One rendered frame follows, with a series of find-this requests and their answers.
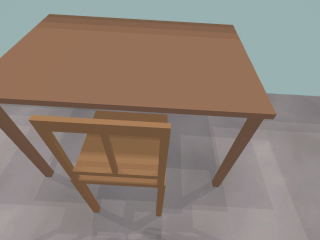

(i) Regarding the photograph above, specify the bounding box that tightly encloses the chair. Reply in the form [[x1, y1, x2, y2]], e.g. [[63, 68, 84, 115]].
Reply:
[[29, 110, 171, 217]]

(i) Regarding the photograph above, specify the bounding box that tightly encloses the table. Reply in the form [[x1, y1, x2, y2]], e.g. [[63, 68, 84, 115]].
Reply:
[[0, 14, 277, 187]]

